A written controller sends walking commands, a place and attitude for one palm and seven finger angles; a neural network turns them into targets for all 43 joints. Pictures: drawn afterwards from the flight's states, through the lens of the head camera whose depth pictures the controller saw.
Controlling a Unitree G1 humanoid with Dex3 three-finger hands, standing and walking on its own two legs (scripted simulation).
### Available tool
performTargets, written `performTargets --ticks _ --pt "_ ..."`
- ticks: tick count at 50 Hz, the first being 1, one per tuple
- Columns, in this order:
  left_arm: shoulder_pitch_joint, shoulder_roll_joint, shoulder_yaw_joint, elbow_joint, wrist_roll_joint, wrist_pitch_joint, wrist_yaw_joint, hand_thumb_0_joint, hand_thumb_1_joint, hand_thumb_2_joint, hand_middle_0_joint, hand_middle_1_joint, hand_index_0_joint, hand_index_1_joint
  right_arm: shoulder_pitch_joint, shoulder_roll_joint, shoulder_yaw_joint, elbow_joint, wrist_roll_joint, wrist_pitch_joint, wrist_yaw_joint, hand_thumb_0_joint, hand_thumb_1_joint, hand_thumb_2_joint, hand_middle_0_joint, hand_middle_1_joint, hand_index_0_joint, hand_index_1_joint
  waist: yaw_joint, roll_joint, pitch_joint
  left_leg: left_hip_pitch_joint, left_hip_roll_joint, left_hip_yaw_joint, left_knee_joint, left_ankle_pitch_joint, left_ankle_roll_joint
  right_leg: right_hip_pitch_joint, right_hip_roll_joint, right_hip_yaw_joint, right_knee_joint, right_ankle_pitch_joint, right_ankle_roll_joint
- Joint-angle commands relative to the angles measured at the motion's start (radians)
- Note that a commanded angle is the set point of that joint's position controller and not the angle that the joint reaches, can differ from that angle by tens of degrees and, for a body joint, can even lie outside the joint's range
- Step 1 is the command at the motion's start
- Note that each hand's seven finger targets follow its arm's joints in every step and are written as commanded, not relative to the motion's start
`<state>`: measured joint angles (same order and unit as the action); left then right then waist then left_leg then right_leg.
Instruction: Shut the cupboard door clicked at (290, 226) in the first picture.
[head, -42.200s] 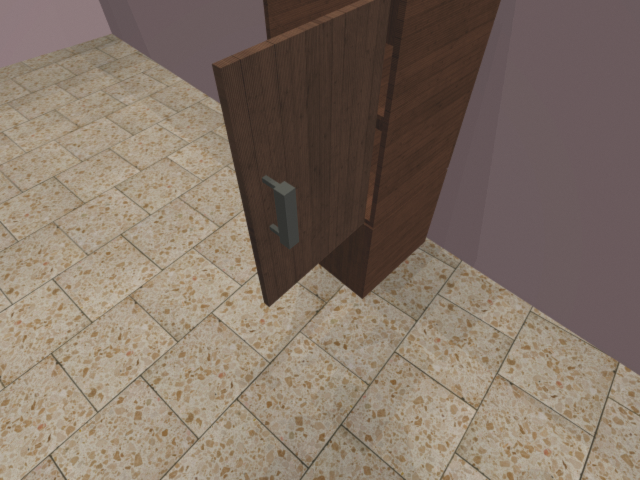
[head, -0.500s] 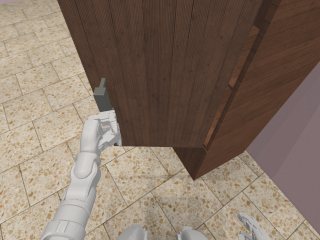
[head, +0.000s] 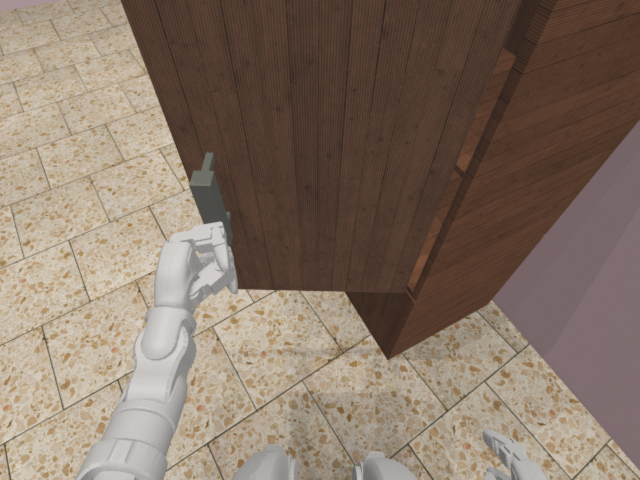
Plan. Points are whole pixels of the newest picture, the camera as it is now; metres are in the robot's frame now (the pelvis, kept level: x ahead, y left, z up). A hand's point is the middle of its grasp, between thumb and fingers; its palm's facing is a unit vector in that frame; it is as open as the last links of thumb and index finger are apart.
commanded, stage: push the door shut along its arc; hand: left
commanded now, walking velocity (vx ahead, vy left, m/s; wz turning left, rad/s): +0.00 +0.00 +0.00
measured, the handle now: (216, 202) +0.48 +0.17 +0.04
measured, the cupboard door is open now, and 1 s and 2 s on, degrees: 61 44 31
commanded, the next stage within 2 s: pull the fist back off the door in 1.84 s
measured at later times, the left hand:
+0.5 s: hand (242, 225) +0.43 +0.12 +0.05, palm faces -0.12 -0.99 -0.05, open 3.1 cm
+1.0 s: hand (263, 190) +0.50 +0.10 +0.05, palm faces -0.25 -0.97 -0.03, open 3.1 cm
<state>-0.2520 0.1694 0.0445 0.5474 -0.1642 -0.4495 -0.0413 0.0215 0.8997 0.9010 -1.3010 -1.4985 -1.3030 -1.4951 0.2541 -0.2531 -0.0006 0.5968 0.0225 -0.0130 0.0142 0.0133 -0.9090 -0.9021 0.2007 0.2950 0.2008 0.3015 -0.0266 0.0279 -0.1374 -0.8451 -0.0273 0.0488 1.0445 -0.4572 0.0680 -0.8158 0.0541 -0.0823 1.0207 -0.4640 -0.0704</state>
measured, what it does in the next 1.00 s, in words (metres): stands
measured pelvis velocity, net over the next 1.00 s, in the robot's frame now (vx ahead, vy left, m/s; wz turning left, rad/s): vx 0.00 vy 0.01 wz -0.02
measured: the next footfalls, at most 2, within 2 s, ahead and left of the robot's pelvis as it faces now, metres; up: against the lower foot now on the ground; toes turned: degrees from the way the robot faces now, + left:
none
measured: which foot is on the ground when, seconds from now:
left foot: down 0.00-1.00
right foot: down 0.00-1.00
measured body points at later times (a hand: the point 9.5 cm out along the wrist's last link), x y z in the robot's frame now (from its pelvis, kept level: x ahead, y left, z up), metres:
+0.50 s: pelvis -0.01 +0.00 -0.01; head +0.08 +0.01 +0.43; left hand +0.43 +0.18 +0.06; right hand +0.06 -0.26 -0.13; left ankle +0.03 +0.08 -0.67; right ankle +0.02 -0.08 -0.67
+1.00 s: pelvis +0.00 +0.01 -0.02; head +0.12 +0.02 +0.41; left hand +0.50 +0.16 +0.05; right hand +0.01 -0.26 -0.14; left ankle +0.03 +0.08 -0.67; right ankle +0.02 -0.08 -0.67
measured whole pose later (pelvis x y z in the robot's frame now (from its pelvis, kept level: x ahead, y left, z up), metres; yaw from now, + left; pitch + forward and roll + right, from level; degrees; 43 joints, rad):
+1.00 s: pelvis +0.00 +0.01 -0.02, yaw -1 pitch +23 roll -3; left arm -0.94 0.36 0.19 1.20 -0.12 -0.44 -0.26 0.02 0.90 0.90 -1.30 -1.50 -1.30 -1.49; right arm 0.38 -0.28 0.01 0.65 0.01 0.00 0.04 0.01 -0.91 -0.90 0.20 0.30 0.20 0.30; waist -0.17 0.05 -0.14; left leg -1.08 -0.01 0.05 1.17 -0.49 0.09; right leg -1.04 0.06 -0.09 1.11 -0.48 -0.06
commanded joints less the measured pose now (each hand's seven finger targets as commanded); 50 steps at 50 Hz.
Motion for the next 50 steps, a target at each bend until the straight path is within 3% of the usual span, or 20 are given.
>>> performTargets --ticks 1,4,5,8,10,13,15,18,20,24,26,29,30,34,35,40,41,42,45,50 --pt "-0.356 0.1 0.031 -0.193 0.01 -0.064 -0.006 0.0 0.9 0.9 -1.3 -1.5 -1.3 -1.5 0.009 -0.135 -0.045 -0.109 0.005 -0.043 -0.007 0.0 -0.9 -0.9 0.2 0.3 0.2 0.3 -0.032 -0.033 -0.315 0.21 0.031 -0.104 -0.133 0.198 -0.035 0.134 -0.036 0.103 -0.141 0.246 0.044" --pt "-0.451 0.107 0.033 -0.144 0.015 -0.07 -0.012 0.0 0.9 0.9 -1.3 -1.5 -1.3 -1.5 0.011 -0.134 -0.042 -0.1 0.005 -0.042 -0.009 0.0 -0.9 -0.9 0.2 0.3 0.2 0.3 -0.046 -0.045 -0.299 0.185 0.029 -0.105 -0.128 0.153 -0.033 0.113 -0.036 0.11 -0.144 0.2 0.047" --pt "-0.464 0.145 0.06 -0.132 0.019 -0.071 -0.013 0.0 0.9 0.9 -1.3 -1.5 -1.3 -1.5 0.016 -0.141 -0.042 -0.098 0.005 -0.041 -0.011 0.0 -0.9 -0.9 0.2 0.3 0.2 0.3 -0.04 -0.022 -0.305 0.188 0.03 -0.106 -0.127 0.158 -0.034 0.111 -0.034 0.111 -0.14 0.202 0.043" --pt "-0.549 0.132 0.056 -0.034 0.015 -0.065 -0.028 0.0 0.9 0.9 -1.3 -1.5 -1.3 -1.5 0.022 -0.136 -0.036 -0.085 0.006 -0.04 -0.011 0.0 -0.9 -0.9 0.2 0.3 0.2 0.3 -0.057 -0.037 -0.294 0.16 0.026 -0.104 -0.121 0.129 -0.033 0.101 -0.036 0.117 -0.147 0.178 0.047" --pt "-0.564 0.182 0.1 -0.016 0.013 -0.068 -0.038 0.0 0.9 0.9 -1.3 -1.5 -1.3 -1.5 0.036 -0.145 -0.039 -0.086 0.005 -0.039 -0.011 0.0 -0.9 -0.9 0.2 0.3 0.2 0.3 -0.042 -0.004 -0.345 0.169 0.026 -0.102 -0.115 0.154 -0.035 0.118 -0.034 0.122 -0.134 0.203 0.043" --pt "-0.63 0.141 0.069 0.052 0.01 -0.067 -0.065 0.0 0.9 0.9 -1.3 -1.5 -1.3 -1.5 0.057 -0.144 -0.04 -0.076 0.006 -0.04 -0.004 0.0 -0.9 -0.9 0.2 0.3 0.2 0.3 -0.061 -0.006 -0.361 0.188 0.028 -0.11 -0.108 0.188 -0.037 0.095 -0.032 0.109 -0.119 0.237 0.043" --pt "-0.654 0.17 0.088 0.092 0.011 -0.067 -0.081 0.0 0.9 0.9 -1.3 -1.5 -1.3 -1.5 0.08 -0.155 -0.043 -0.07 0.006 -0.036 -0.003 0.0 -0.9 -0.9 0.2 0.3 0.2 0.3 -0.066 -0.011 -0.372 0.19 0.032 -0.117 -0.104 0.202 -0.037 0.087 -0.028 0.106 -0.112 0.245 0.04" --pt "-0.737 0.149 0.071 0.149 0.008 -0.071 -0.103 0.0 0.9 0.9 -1.3 -1.5 -1.3 -1.5 0.1 -0.156 -0.046 -0.058 0.008 -0.034 0.001 0.0 -0.9 -0.9 0.2 0.3 0.2 0.3 -0.086 -0.025 -0.349 0.179 0.032 -0.119 -0.1 0.185 -0.036 0.058 -0.029 0.102 -0.115 0.225 0.041" --pt "-0.783 0.188 0.094 0.176 0.012 -0.078 -0.116 0.0 0.9 0.9 -1.3 -1.5 -1.3 -1.5 0.12 -0.166 -0.049 -0.049 0.005 -0.033 0.0 0.0 -0.9 -0.9 0.2 0.3 0.2 0.3 -0.088 -0.017 -0.372 0.172 0.03 -0.121 -0.09 0.188 -0.032 0.059 -0.028 0.108 -0.109 0.225 0.039" --pt "-0.845 0.153 0.063 0.242 0.008 -0.084 -0.149 0.0 0.9 0.9 -1.3 -1.5 -1.3 -1.5 0.144 -0.168 -0.053 -0.035 0.007 -0.031 0.004 0.0 -0.9 -0.9 0.2 0.3 0.2 0.3 -0.108 -0.014 -0.381 0.19 0.032 -0.126 -0.085 0.199 -0.032 0.026 -0.026 0.1 -0.106 0.223 0.038" --pt "-0.902 0.221 0.113 0.275 0.008 -0.085 -0.156 0.0 0.9 0.9 -1.3 -1.5 -1.3 -1.5 0.162 -0.179 -0.053 -0.019 0.007 -0.027 0.002 0.0 -0.9 -0.9 0.2 0.3 0.2 0.3 -0.11 -0.011 -0.389 0.183 0.034 -0.135 -0.08 0.196 -0.032 0.015 -0.025 0.1 -0.099 0.213 0.035" --pt "-0.965 0.236 0.112 0.321 0.012 -0.085 -0.17 0.0 0.9 0.9 -1.3 -1.5 -1.3 -1.5 0.174 -0.182 -0.051 -0.014 0.007 -0.025 0.001 0.0 -0.9 -0.9 0.2 0.3 0.2 0.3 -0.132 -0.016 -0.374 0.147 0.033 -0.133 -0.074 0.156 -0.027 0.001 -0.024 0.109 -0.107 0.175 0.036" --pt "-0.988 0.254 0.124 0.314 0.012 -0.09 -0.172 0.0 0.9 0.9 -1.3 -1.5 -1.3 -1.5 0.182 -0.187 -0.051 -0.014 0.004 -0.026 0.001 0.0 -0.9 -0.9 0.2 0.3 0.2 0.3 -0.124 0.013 -0.393 0.157 0.033 -0.138 -0.071 0.162 -0.027 -0.009 -0.022 0.108 -0.096 0.174 0.033" --pt "-1.057 0.249 0.104 0.368 0.022 -0.084 -0.187 0.0 0.9 0.9 -1.3 -1.5 -1.3 -1.5 0.201 -0.192 -0.049 -0.005 0.003 -0.026 0.005 0.0 -0.9 -0.9 0.2 0.3 0.2 0.3 -0.159 0.024 -0.396 0.157 0.037 -0.148 -0.058 0.161 -0.026 -0.054 -0.02 0.105 -0.09 0.164 0.034" --pt "-1.069 0.264 0.12 0.378 0.023 -0.086 -0.191 0.0 0.9 0.9 -1.3 -1.5 -1.3 -1.5 0.212 -0.196 -0.052 -0.001 0.0 -0.028 0.006 0.0 -0.9 -0.9 0.2 0.3 0.2 0.3 -0.154 0.056 -0.418 0.186 0.04 -0.157 -0.053 0.181 -0.028 -0.078 -0.017 0.098 -0.078 0.173 0.029" --pt "-1.128 0.324 0.156 0.405 0.029 -0.076 -0.214 0.0 0.9 0.9 -1.3 -1.5 -1.3 -1.5 0.24 -0.206 -0.051 -0.001 -0.003 -0.021 0.01 0.0 -0.9 -0.9 0.2 0.3 0.2 0.3 -0.161 0.067 -0.467 0.184 0.042 -0.164 -0.03 0.228 -0.028 -0.08 -0.013 0.096 -0.056 0.202 0.027" --pt "-1.134 0.303 0.138 0.396 0.031 -0.075 -0.22 0.0 0.9 0.9 -1.3 -1.5 -1.3 -1.5 0.238 -0.203 -0.051 -0.003 -0.002 -0.021 0.013 0.0 -0.9 -0.9 0.2 0.3 0.2 0.3 -0.164 0.091 -0.49 0.207 0.044 -0.164 -0.024 0.247 -0.03 -0.092 -0.013 0.096 -0.053 0.214 0.028" --pt "-1.117 0.321 0.16 0.407 0.03 -0.071 -0.222 0.0 0.9 0.9 -1.3 -1.5 -1.3 -1.5 0.244 -0.205 -0.052 -0.003 -0.003 -0.018 0.015 0.0 -0.9 -0.9 0.2 0.3 0.2 0.3 -0.155 0.074 -0.493 0.205 0.045 -0.166 -0.022 0.255 -0.031 -0.084 -0.011 0.095 -0.052 0.22 0.028" --pt "-1.159 0.317 0.151 0.438 0.03 -0.052 -0.227 0.0 0.9 0.9 -1.3 -1.5 -1.3 -1.5 0.258 -0.207 -0.048 -0.003 -0.002 -0.009 0.016 0.0 -0.9 -0.9 0.2 0.3 0.2 0.3 -0.181 0.065 -0.454 0.199 0.051 -0.177 -0.019 0.265 -0.028 -0.126 -0.007 0.083 -0.045 0.219 0.029" --pt "-1.234 0.341 0.157 0.451 0.045 -0.043 -0.23 0.0 0.9 0.9 -1.3 -1.5 -1.3 -1.5 0.28 -0.212 -0.048 0.002 -0.005 -0.006 0.017 0.0 -0.9 -0.9 0.2 0.3 0.2 0.3 -0.202 0.068 -0.473 0.193 0.052 -0.182 -0.001 0.274 -0.025 -0.14 -0.004 0.084 -0.039 0.222 0.03"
